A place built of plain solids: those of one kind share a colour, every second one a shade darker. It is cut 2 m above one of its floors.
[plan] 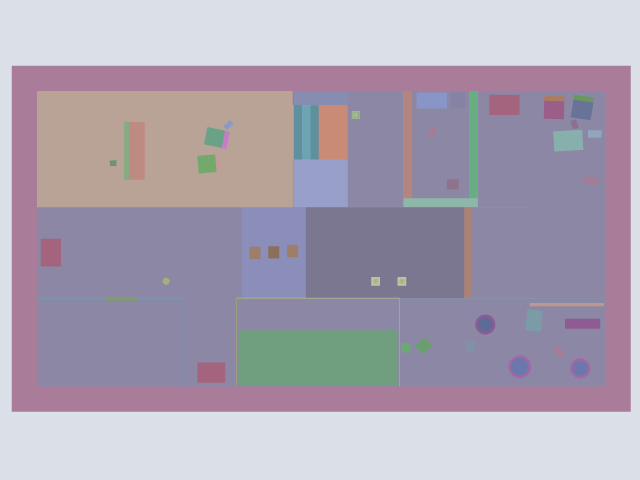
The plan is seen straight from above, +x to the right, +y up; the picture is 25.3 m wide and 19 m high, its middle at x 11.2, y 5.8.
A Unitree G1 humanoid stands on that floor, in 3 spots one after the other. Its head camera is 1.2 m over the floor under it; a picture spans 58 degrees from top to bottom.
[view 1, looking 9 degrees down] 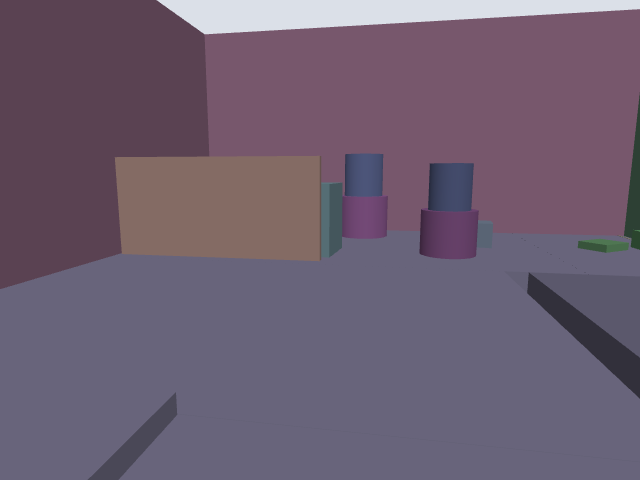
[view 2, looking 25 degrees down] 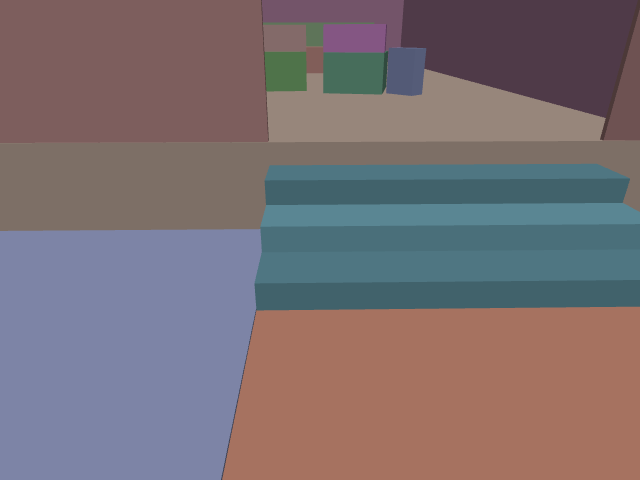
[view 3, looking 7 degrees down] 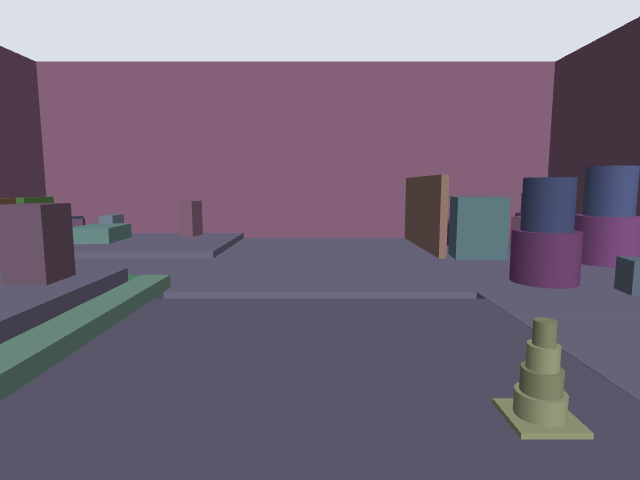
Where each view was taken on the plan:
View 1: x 18.50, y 8.95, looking -80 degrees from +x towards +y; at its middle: screenN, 5.83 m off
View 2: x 12.92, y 9.27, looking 179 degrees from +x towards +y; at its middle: step_tread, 2.32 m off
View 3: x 12.33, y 5.30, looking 0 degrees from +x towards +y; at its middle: floor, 9.83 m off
